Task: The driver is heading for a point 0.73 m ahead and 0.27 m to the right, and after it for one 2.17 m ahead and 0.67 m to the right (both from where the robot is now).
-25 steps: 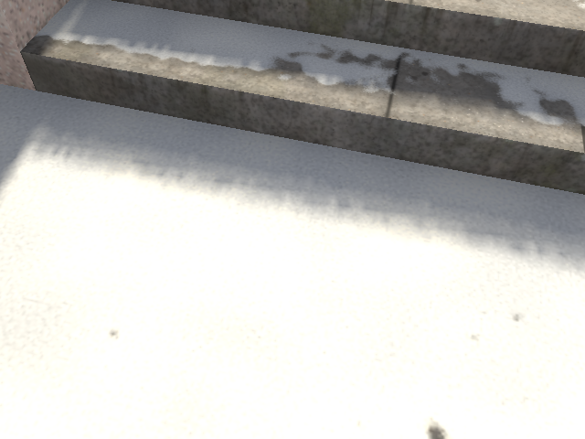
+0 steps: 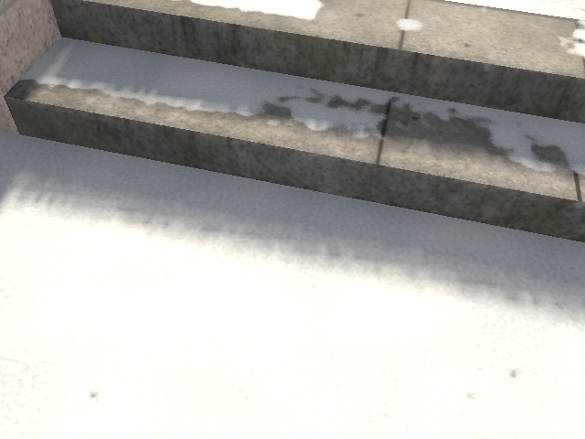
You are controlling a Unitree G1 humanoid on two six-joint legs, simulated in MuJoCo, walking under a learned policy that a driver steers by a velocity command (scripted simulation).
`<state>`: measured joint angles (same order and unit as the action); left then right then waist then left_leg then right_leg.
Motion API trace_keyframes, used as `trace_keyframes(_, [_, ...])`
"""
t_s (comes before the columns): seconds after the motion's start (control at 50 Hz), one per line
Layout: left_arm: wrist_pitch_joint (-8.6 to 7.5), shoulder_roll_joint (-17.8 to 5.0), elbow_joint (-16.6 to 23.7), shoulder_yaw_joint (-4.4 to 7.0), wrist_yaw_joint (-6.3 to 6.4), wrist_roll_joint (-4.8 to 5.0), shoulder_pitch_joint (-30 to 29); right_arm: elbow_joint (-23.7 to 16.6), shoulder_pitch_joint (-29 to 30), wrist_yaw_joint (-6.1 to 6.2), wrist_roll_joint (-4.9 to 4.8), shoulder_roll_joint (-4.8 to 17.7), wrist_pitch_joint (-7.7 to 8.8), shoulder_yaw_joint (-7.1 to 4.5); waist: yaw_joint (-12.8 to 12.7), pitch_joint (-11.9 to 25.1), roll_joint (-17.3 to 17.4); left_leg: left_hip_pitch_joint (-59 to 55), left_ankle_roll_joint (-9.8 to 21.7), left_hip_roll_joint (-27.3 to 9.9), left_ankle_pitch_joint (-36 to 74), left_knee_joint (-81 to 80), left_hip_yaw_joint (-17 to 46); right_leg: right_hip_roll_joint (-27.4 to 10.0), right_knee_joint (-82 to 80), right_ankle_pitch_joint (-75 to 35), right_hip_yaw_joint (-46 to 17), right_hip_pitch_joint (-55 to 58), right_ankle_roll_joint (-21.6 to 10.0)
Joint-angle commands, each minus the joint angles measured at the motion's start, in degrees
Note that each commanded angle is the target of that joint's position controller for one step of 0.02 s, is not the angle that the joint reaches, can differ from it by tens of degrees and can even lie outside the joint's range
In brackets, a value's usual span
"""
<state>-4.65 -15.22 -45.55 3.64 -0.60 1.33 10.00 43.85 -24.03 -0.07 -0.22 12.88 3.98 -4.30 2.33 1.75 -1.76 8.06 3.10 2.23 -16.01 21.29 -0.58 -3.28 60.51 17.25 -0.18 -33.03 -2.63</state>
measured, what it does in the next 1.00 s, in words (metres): walks ahead: right foot, then left foot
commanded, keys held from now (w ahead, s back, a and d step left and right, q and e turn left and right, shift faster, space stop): w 0.60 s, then w+e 0.40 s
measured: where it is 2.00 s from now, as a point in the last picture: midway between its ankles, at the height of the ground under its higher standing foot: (375, 270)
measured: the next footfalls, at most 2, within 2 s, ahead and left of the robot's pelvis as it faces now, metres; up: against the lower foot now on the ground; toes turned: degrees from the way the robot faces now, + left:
right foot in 0.26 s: +0.29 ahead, -0.16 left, +0.00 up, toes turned -2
left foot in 0.80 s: +0.59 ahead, +0.07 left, +0.00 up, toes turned -4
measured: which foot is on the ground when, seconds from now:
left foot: down 0.00-0.28, up 0.30-0.78, down 0.80-1.00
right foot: up 0.00-0.24, down 0.26-0.82, up 0.84-1.00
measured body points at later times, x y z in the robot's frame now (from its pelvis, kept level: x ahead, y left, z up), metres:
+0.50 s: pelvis +0.24 -0.08 +0.00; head +0.26 -0.09 +0.45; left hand +0.31 +0.19 -0.12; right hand +0.38 -0.36 -0.11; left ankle +0.30 +0.09 -0.66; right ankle +0.25 -0.16 -0.74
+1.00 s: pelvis +0.52 -0.03 +0.00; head +0.54 -0.03 +0.45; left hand +0.65 +0.23 -0.13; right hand +0.58 -0.32 -0.11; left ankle +0.55 +0.07 -0.74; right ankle +0.47 -0.17 -0.65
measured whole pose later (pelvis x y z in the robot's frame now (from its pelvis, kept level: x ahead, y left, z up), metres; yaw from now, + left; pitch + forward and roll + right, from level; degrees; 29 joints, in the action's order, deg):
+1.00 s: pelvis +0.52 -0.03 +0.00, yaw -10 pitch +2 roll +1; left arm -1.7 -18.0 -46.2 4.2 -0.7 -1.0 15.4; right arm 45.4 -13.4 -0.4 1.5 13.9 5.8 -3.0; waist 0.3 -1.0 -2.9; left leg 14.3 1.2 -0.1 -10.0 22.5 -6.1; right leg -3.8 66.9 18.1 -2.4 -32.1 -1.2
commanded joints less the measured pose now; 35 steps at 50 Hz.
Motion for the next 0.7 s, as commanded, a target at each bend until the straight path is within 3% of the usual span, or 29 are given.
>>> trace_keyframes(0.02, [-1.03, -1.68, 5.45, -0.08, -1.13, -0.57, -8.04, -3.09, 0.62, 0.53, -0.42, 6.58, 0.35, -1.33, 0.28, -3.68, 5.59, -8.52, 9.12, -13.48, 13.26, -12.30, 12.94, -2.60, -8.35, -8.07, -0.57, -13.66, 1.55])
trace_keyframes(0.08, [-1.07, -0.36, 6.83, -0.96, -1.63, -0.32, -12.71, -1.97, -0.59, 1.00, -0.57, 9.10, 0.17, -1.87, 1.51, -4.37, 6.81, -4.11, 8.18, -11.91, 14.51, -12.55, 7.86, -0.19, -21.07, -15.90, 1.29, -5.87, 2.86])
trace_keyframes(0.14, [-0.91, -2.19, 8.14, -0.67, -2.13, 0.20, -15.57, -0.74, -2.01, 0.69, -1.10, 10.55, 0.24, -2.20, 2.22, -5.45, 7.94, -3.43, 7.97, -14.21, 13.31, -12.19, 7.89, 0.87, -26.12, -17.36, 1.47, -1.34, 2.21])
trace_keyframes(0.18, [-0.97, -3.64, 8.86, -0.22, -2.48, 0.30, -15.88, 0.00, -1.63, 0.62, -1.48, 10.73, 0.16, -2.33, 1.24, -6.22, 8.26, -5.79, 7.14, -16.07, 15.46, -10.78, 8.26, 0.92, -28.49, -15.53, 0.88, -0.46, 0.35])
trace_keyframes(0.22, [-1.09, -5.73, 8.13, 0.78, -2.43, -0.08, -11.75, 0.27, -0.24, 0.78, -1.40, 11.69, -0.17, -2.60, -1.83, -3.72, 8.85, -7.95, 5.55, -16.06, 28.34, -5.12, 6.91, 2.71, -30.30, -13.14, 2.27, 6.11, -1.76])
trace_keyframes(0.24, [-0.97, -7.35, 6.21, 1.83, -2.06, -0.42, -5.40, 0.32, 0.25, 0.93, -1.29, 11.47, -0.43, -2.47, -5.15, 0.26, 8.34, -7.28, 4.24, -14.00, 37.22, 2.73, 4.65, 4.47, -31.12, -12.62, 3.76, 14.78, -3.19])
trace_keyframes(0.26, [-0.85, -9.76, 3.58, 2.99, -1.53, -0.61, 4.32, -0.07, 0.61, 1.18, -0.85, 10.14, -0.58, -1.85, -9.35, 6.24, 7.03, -0.48, 2.28, -11.41, 36.35, 15.01, 2.32, 2.40, -29.44, -12.95, 1.46, 29.08, -5.20])
trace_keyframes(0.28, [-0.71, -15.32, 2.50, 4.11, -0.99, -2.02, 12.74, -1.82, -3.97, 1.17, -0.05, 5.14, -0.13, -0.28, -9.27, 16.17, -5.25, 19.45, -1.59, -4.77, 14.54, 38.74, -0.43, -13.11, -30.22, -6.82, -20.94, 51.28, -12.38])
trace_keyframes(0.3, [-0.66, -13.80, 1.67, 3.46, -1.32, -1.10, 14.66, -1.33, -5.55, 0.95, -0.68, 3.51, 1.09, 0.55, -8.69, 22.46, -15.64, 30.91, -2.69, 1.25, -16.15, 51.48, 6.36, -19.47, -42.64, 6.05, -44.68, 56.73, -17.10])
trace_keyframes(0.32, [-0.62, -10.43, 2.15, 2.37, -1.26, -0.52, 10.50, -1.97, -0.89, 0.64, -2.19, 8.79, 1.85, -0.93, -8.89, 13.43, -10.34, 37.90, -2.10, -2.47, -13.67, 56.87, 8.57, -17.83, -45.01, 12.79, -40.27, 50.71, -14.43])
trace_keyframes(0.34, [-0.52, -8.47, 2.75, 1.72, -1.07, -0.53, 6.71, -3.40, 4.40, 0.58, -2.44, 9.72, 2.17, -0.91, -7.79, 6.89, -6.30, 38.75, -1.13, -5.48, -8.52, 55.84, 6.36, -15.95, -45.36, 10.87, -31.88, 42.05, -12.37])
trace_keyframes(0.36, [-0.59, -7.21, 2.99, 1.22, -1.17, -1.21, 3.07, -3.82, 6.86, 0.88, -1.41, 9.27, 2.11, -0.88, -5.59, 2.63, -1.99, 36.11, -0.92, -7.87, -3.83, 52.32, 5.15, -13.74, -46.75, 5.22, -25.94, 32.84, -11.33])
trace_keyframes(0.38, [-0.99, -5.60, 3.31, 0.76, -1.33, -1.95, 0.66, -3.56, 6.60, 1.13, -0.55, 8.98, 1.54, -1.22, -3.30, 0.99, -2.41, 32.28, -0.73, -9.81, -0.79, 48.81, 5.73, -11.43, -48.19, 0.43, -21.64, 26.59, -10.44])
trace_keyframes(0.42, [-1.66, -4.94, 2.93, 0.71, -1.43, -2.05, -0.64, -2.47, 3.92, 1.12, -0.57, 7.14, 0.20, -1.01, -0.92, 0.51, -3.94, 27.70, -1.02, -10.86, 1.76, 46.20, 5.64, -9.33, -51.11, -3.54, -16.98, 20.73, -10.74])
trace_keyframes(0.46, [-2.14, -6.09, 1.93, 0.97, -1.15, -1.74, 0.34, -2.80, 5.53, 1.24, -0.30, 6.76, -0.40, -0.90, -0.46, -1.07, -2.73, 29.38, -1.98, -11.18, 5.36, 42.79, 5.18, -8.83, -53.07, -7.51, -13.42, 18.99, -11.48])
trace_keyframes(0.52, [-1.90, -7.49, 0.56, 1.25, -0.30, -1.40, 3.34, -4.21, 11.86, 1.20, 0.31, 6.42, -0.17, -0.51, -2.02, -2.68, -0.54, 33.53, -3.35, -11.45, 14.24, 33.17, 4.87, -8.30, -53.81, -13.79, -9.79, 21.34, -11.19])
trace_keyframes(0.6, [-1.24, -8.82, -0.97, 1.33, 0.29, -0.58, 7.62, -5.76, 19.80, 0.31, -0.10, 4.88, 0.64, 0.42, -5.24, -3.82, -0.45, 31.58, -3.47, -9.36, 23.10, 19.46, 2.60, -6.83, -53.56, -16.40, -5.37, 24.25, -9.12])
trace_keyframes(0.7, [0.51, -9.52, -2.97, 1.50, 0.56, -0.02, 13.34, -8.96, 28.63, -1.49, -0.60, 5.07, 1.82, 0.87, -8.07, -5.91, -0.63, 31.35, -3.48, -6.49, 19.01, 9.88, 2.31, -9.09, -48.37, -16.51, -8.78, 31.16, -9.51])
